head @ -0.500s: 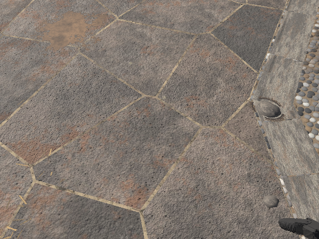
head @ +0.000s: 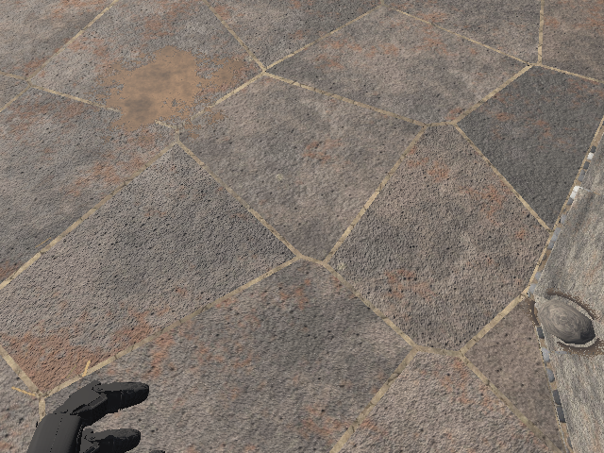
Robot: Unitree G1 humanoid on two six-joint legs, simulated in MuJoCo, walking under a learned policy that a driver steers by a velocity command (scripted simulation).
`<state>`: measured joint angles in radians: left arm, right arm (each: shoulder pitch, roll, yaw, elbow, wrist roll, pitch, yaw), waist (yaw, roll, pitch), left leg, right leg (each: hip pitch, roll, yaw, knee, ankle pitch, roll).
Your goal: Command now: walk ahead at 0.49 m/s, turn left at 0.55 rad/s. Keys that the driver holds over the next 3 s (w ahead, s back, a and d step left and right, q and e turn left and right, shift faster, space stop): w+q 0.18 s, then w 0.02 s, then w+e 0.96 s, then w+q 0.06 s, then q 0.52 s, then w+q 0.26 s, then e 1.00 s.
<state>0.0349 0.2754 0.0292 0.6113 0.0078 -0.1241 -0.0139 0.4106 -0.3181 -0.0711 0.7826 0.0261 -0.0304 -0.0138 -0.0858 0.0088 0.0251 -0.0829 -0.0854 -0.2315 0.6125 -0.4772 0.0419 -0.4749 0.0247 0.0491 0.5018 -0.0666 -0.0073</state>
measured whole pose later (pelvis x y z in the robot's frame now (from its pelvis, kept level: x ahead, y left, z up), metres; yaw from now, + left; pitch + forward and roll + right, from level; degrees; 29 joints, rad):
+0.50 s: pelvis +0.26 +0.05 +0.00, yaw +6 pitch +2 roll -1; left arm 0.43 0.30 0.06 0.87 -0.02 -0.05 -0.01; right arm 0.01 -0.26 -0.02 0.61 0.00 -0.08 0.03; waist 0.10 0.01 0.05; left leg -0.47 0.02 0.01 0.55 -0.09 0.03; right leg -0.07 -0.04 -0.01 0.61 -0.48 0.01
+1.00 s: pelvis +0.52 +0.02 -0.01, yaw -11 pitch +1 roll +2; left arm 0.08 0.28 0.06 0.64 -0.02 -0.02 -0.05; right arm 0.32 -0.31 -0.09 0.85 0.02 -0.04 -0.01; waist -0.05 -0.02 0.06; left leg 0.05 0.10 0.27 0.55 -0.46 -0.05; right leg -0.51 -0.01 -0.05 0.63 -0.13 -0.10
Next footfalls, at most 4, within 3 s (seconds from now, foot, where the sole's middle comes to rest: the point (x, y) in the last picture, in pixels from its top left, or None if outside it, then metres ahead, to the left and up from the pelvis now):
0.46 left None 0.39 0.18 -0.76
0.98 right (334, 362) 0.66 -0.10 -0.76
1.46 left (279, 255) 0.97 0.01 -0.76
1.90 right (364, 267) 0.91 -0.21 -0.76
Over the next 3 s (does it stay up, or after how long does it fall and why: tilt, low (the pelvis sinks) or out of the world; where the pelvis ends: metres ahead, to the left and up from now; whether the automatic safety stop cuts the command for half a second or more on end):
stays up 1.00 -0.10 0.02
